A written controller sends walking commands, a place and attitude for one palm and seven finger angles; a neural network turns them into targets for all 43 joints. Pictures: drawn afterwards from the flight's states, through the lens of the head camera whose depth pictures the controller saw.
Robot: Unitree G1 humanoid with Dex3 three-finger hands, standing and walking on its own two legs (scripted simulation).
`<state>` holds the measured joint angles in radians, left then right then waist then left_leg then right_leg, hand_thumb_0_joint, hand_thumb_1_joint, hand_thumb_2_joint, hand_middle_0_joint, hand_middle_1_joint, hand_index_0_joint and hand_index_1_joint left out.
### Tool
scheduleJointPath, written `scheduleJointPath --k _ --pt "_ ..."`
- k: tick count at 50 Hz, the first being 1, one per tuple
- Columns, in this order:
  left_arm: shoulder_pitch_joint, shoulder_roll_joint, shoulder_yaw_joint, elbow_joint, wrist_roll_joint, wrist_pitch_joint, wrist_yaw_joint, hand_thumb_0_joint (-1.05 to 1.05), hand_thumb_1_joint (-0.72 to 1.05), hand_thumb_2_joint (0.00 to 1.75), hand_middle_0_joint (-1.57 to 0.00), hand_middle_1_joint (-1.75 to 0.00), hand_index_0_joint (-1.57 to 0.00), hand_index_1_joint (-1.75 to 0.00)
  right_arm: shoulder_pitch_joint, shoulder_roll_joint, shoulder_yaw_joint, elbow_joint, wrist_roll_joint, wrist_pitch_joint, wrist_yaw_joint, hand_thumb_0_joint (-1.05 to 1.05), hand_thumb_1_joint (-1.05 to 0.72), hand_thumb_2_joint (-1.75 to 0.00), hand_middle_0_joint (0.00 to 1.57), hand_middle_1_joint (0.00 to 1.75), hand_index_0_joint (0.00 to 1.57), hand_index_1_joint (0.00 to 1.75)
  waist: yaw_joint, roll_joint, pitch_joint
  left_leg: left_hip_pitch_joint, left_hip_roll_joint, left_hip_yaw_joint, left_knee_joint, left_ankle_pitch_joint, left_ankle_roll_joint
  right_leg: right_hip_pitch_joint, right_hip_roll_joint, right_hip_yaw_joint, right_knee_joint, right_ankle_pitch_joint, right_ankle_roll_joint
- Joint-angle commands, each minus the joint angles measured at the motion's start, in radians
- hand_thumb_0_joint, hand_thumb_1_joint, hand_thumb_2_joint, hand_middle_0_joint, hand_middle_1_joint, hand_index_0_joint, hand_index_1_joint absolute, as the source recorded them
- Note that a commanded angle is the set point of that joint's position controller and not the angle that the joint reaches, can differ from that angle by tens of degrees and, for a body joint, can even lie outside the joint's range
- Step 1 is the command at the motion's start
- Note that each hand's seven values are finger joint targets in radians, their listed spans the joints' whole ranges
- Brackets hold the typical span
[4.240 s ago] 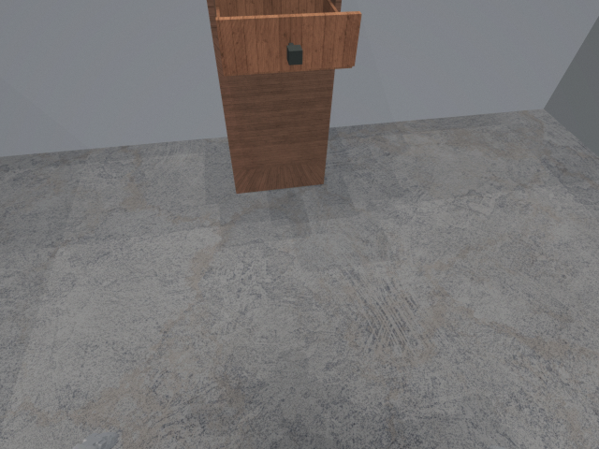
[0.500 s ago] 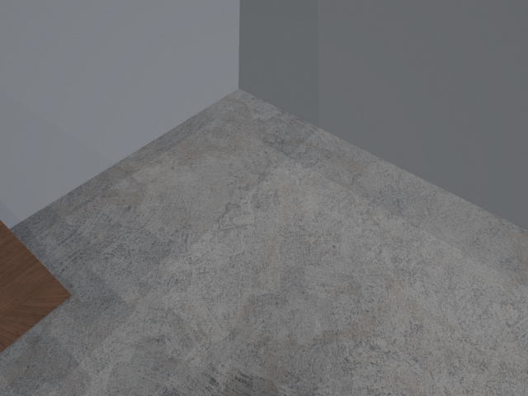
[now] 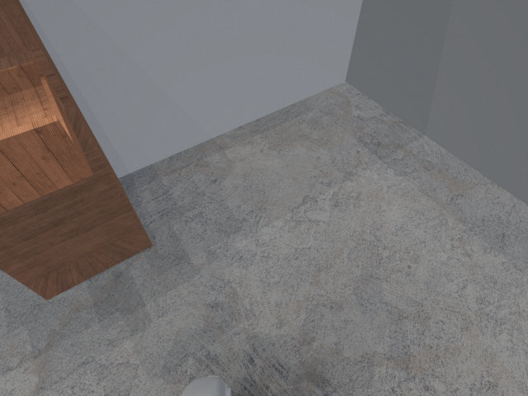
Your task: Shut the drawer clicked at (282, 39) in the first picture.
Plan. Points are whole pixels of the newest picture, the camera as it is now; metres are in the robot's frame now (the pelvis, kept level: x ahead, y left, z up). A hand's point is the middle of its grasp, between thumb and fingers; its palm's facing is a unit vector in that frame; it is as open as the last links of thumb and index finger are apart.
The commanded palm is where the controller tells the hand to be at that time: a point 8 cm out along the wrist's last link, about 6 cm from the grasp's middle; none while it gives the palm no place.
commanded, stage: turn to face it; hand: left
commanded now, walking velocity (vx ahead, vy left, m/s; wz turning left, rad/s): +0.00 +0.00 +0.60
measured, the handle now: out of the picture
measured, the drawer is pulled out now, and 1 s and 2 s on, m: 0.28 0.28 0.28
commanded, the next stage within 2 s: take the last steps up to it in 0.88 s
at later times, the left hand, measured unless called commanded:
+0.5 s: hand out of the picture +0.04 +0.26 -0.15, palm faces +0.30 -0.91 -0.27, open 7.4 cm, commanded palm none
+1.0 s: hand out of the picture -0.12 +0.22 -0.19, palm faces +0.55 -0.80 -0.25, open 7.4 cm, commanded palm none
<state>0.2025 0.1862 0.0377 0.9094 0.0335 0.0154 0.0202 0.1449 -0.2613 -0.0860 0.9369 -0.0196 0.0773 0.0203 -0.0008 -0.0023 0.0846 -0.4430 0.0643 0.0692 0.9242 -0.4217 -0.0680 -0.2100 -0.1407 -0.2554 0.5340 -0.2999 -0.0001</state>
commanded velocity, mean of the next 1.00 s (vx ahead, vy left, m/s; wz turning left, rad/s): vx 0.01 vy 0.00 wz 0.45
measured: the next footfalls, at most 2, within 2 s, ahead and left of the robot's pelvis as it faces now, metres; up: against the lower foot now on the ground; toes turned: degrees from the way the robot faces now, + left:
left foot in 0.10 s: +0.05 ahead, +0.14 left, +0.00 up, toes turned +11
right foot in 0.56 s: +0.08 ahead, -0.10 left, +0.00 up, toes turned +18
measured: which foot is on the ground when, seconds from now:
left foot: up 0.00-0.08, down 0.10-0.56, up 0.58-0.90, down 0.92-1.00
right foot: down 0.00-0.10, up 0.12-0.54, down 0.56-0.94, up 0.96-1.00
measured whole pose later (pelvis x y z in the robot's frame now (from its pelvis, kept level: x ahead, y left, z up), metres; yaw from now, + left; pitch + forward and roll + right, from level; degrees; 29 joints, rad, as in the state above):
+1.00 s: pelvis -0.04 +0.02 -0.01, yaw +32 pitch -1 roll +0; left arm 0.25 0.26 0.06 0.96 0.02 0.07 0.02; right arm 0.15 -0.22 -0.04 0.93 -0.02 0.03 0.01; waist 0.03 -0.06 0.09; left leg -0.27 0.01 0.06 0.61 -0.32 0.03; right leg -0.36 -0.14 -0.09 0.87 -0.51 0.06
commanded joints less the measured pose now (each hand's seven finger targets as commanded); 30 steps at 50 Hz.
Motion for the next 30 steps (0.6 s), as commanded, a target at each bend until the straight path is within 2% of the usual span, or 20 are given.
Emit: scheduleJointPath --k 1,2,3,4,5,6,7,9,10,12,14,17,19,23,25,26,27,28,29,30 --pt "0.056 0.244 0.07 -0.052 0.0 -0.009 0.008 0.0 0.9 0.9 -0.2 -0.3 -0.2 -0.3 -0.056 -0.035 0.006 -0.114 0.007 -0.039 0.01 0.0 -0.9 -0.9 0.2 0.3 0.2 0.3 0.038 -0.216 -0.112 0.046 -0.025 0.066 -0.199 0.003 0.016 0.114 -0.243 0.129 -0.087 0.487 -0.103" --pt "0.059 0.25 0.072 -0.05 -0.003 -0.006 0.005 0.0 0.9 0.9 -0.2 -0.3 -0.2 -0.3 -0.036 -0.046 0.005 -0.115 0.006 -0.042 0.009 0.0 -0.9 -0.9 0.2 0.3 0.2 0.3 0.027 -0.198 -0.13 0.095 -0.034 0.083 -0.282 0.06 0.021 0.117 -0.234 0.101 -0.04 0.49 -0.079" --pt "0.057 0.245 0.074 -0.047 -0.01 -0.003 0.003 0.0 0.9 0.9 -0.2 -0.3 -0.2 -0.3 -0.001 -0.069 -0.001 -0.112 0.004 -0.048 0.009 0.0 -0.9 -0.9 0.2 0.3 0.2 0.3 0.004 -0.156 -0.154 0.195 -0.03 0.073 -0.411 0.154 0.029 0.083 -0.218 0.071 0.047 0.457 -0.045" --pt "0.061 0.228 0.073 -0.061 -0.017 0.0 -0.002 0.0 0.9 0.9 -0.2 -0.3 -0.2 -0.3 0.073 -0.144 -0.019 -0.099 0.0 -0.058 0.007 0.0 -0.9 -0.9 0.2 0.3 0.2 0.3 -0.042 -0.007 -0.208 0.396 0.044 -0.027 -0.511 0.348 0.067 -0.066 -0.18 0.041 0.228 0.332 0.011" --pt "0.03 0.157 0.058 -0.113 -0.024 0.0 -0.013 0.0 0.9 0.9 -0.2 -0.3 -0.2 -0.3 0.15 -0.274 -0.052 -0.096 -0.004 -0.066 0.0 0.0 -0.9 -0.9 0.2 0.3 0.2 0.3 -0.089 0.337 -0.228 0.552 0.336 -0.413 -0.539 0.78 0.215 -0.381 -0.025 0.03 0.472 -0.287 0.101" --pt "-0.034 0.168 0.048 -0.138 -0.011 0.014 -0.004 0.0 0.9 0.9 -0.2 -0.3 -0.2 -0.3 0.207 -0.293 -0.052 -0.065 0.007 -0.06 -0.008 0.0 -0.9 -0.9 0.2 0.3 0.2 0.3 -0.11 0.262 -0.237 0.502 0.397 -0.437 -0.539 0.828 0.29 -0.412 -0.004 0.163 0.594 -0.388 0.093" --pt "-0.059 0.153 0.053 -0.13 -0.015 0.017 0.002 0.0 0.9 0.9 -0.2 -0.3 -0.2 -0.3 0.183 -0.272 -0.048 -0.065 0.006 -0.065 -0.021 0.0 -0.9 -0.9 0.2 0.3 0.2 0.3 -0.099 0.263 -0.232 0.481 0.351 -0.428 -0.528 0.778 0.292 -0.443 -0.002 0.217 0.649 -0.332 0.09" --pt "-0.048 0.166 0.06 -0.102 -0.018 0.014 -0.008 0.0 0.9 0.9 -0.2 -0.3 -0.2 -0.3 0.049 -0.212 -0.03 -0.104 0.001 -0.066 -0.029 0.0 -0.9 -0.9 0.2 0.3 0.2 0.3 -0.047 0.199 -0.149 0.345 0.251 -0.315 -0.548 0.619 0.249 -0.413 -0.001 0.244 0.664 -0.19 0.094" --pt "-0.015 0.167 0.062 -0.086 -0.016 0.016 -0.013 0.0 0.9 0.9 -0.2 -0.3 -0.2 -0.3 0.005 -0.189 -0.021 -0.118 0.0 -0.069 -0.027 0.0 -0.9 -0.9 0.2 0.3 0.2 0.3 -0.021 0.16 -0.139 0.316 0.2 -0.269 -0.554 0.59 0.222 -0.378 0.008 0.239 0.65 -0.133 0.095" --pt "0.014 0.166 0.061 -0.073 -0.017 0.02 -0.015 0.0 0.9 0.9 -0.2 -0.3 -0.2 -0.3 -0.011 -0.185 -0.018 -0.125 0.002 -0.071 -0.025 0.0 -0.9 -0.9 0.2 0.3 0.2 0.3 -0.01 0.156 -0.134 0.281 0.162 -0.243 -0.573 0.547 0.21 -0.332 0.024 0.236 0.602 -0.091 0.1" --pt "0.015 0.165 0.06 -0.075 -0.017 0.023 -0.013 0.0 0.9 0.9 -0.2 -0.3 -0.2 -0.3 -0.004 -0.182 -0.019 -0.124 0.003 -0.069 -0.024 0.0 -0.9 -0.9 0.2 0.3 0.2 0.3 -0.009 0.148 -0.138 0.278 0.156 -0.273 -0.592 0.48 0.221 -0.315 0.036 0.241 0.547 -0.083 0.102" --pt "-0.025 0.158 0.058 -0.096 -0.019 0.023 -0.007 0.0 0.9 0.9 -0.2 -0.3 -0.2 -0.3 0.025 -0.189 -0.028 -0.115 -0.001 -0.062 -0.021 0.0 -0.9 -0.9 0.2 0.3 0.2 0.3 -0.028 0.119 -0.122 0.279 0.163 -0.348 -0.604 0.393 0.239 -0.304 0.056 0.246 0.452 -0.107 0.1" --pt "-0.042 0.152 0.056 -0.111 -0.021 0.02 -0.005 0.0 0.9 0.9 -0.2 -0.3 -0.2 -0.3 0.038 -0.19 -0.031 -0.11 -0.003 -0.058 -0.021 0.0 -0.9 -0.9 0.2 0.3 0.2 0.3 -0.033 0.138 -0.125 0.271 0.163 -0.39 -0.596 0.381 0.247 -0.279 0.068 0.253 0.392 -0.128 0.096" --pt "-0.02 0.143 0.049 -0.123 -0.028 0.007 0.001 0.0 0.9 0.9 -0.2 -0.3 -0.2 -0.3 0.028 -0.187 -0.039 -0.111 -0.004 -0.051 -0.019 0.0 -0.9 -0.9 0.2 0.3 0.2 0.3 -0.023 0.172 -0.156 0.249 0.127 -0.434 -0.532 0.518 0.237 -0.153 0.118 0.241 0.195 -0.13 0.079" --pt "0.039 0.147 0.052 -0.115 -0.032 -0.001 0.006 0.0 0.9 0.9 -0.2 -0.3 -0.2 -0.3 0.012 -0.173 -0.04 -0.118 0.001 -0.048 -0.017 0.0 -0.9 -0.9 0.2 0.3 0.2 0.3 0.008 0.16 -0.171 0.173 0.096 -0.44 -0.483 0.503 0.207 -0.014 0.128 0.236 0.029 -0.022 0.069" --pt "0.076 0.165 0.058 -0.107 -0.03 -0.009 0.009 0.0 0.9 0.9 -0.2 -0.3 -0.2 -0.3 0.005 -0.153 -0.038 -0.123 0.006 -0.047 -0.015 0.0 -0.9 -0.9 0.2 0.3 0.2 0.3 0.03 0.108 -0.186 0.1 0.054 -0.419 -0.428 0.427 0.165 0.103 0.099 0.252 -0.123 0.059 0.058" --pt "0.101 0.24 0.073 -0.108 -0.015 -0.018 0.016 0.0 0.9 0.9 -0.2 -0.3 -0.2 -0.3 0.025 -0.09 -0.03 -0.134 0.016 -0.048 -0.01 0.0 -0.9 -0.9 0.2 0.3 0.2 0.3 0.041 -0.108 -0.191 -0.087 -0.05 -0.299 -0.25 0.185 0.091 0.243 -0.105 0.445 -0.258 0.01 -0.003" --pt "0.072 0.313 0.079 -0.126 -0.005 -0.018 0.018 0.0 0.9 0.9 -0.2 -0.3 -0.2 -0.3 0.022 -0.056 -0.023 -0.159 0.012 -0.048 -0.007 0.0 -0.9 -0.9 0.2 0.3 0.2 0.3 0.04 -0.278 -0.153 -0.188 -0.157 -0.128 -0.011 -0.136 0.026 0.184 -0.348 0.644 -0.3 0.107 -0.121" --pt "0.044 0.279 0.077 -0.132 -0.014 -0.018 0.023 0.0 0.9 0.9 -0.2 -0.3 -0.2 -0.3 0.005 -0.102 -0.033 -0.149 -0.003 -0.039 -0.008 0.0 -0.9 -0.9 0.2 0.3 0.2 0.3 0.034 -0.24 -0.14 -0.159 -0.093 -0.173 0.142 -0.14 0.04 0.089 -0.339 0.58 -0.28 0.145 -0.158" --pt "-0.006 0.249 0.068 -0.137 -0.015 -0.017 0.021 0.0 0.9 0.9 -0.2 -0.3 -0.2 -0.3 0.004 -0.093 -0.035 -0.13 -0.003 -0.03 -0.005 0.0 -0.9 -0.9 0.2 0.3 0.2 0.3 0.008 -0.212 -0.095 -0.149 -0.079 -0.16 0.239 -0.09 0.035 0.024 -0.276 0.524 -0.267 0.155 -0.149"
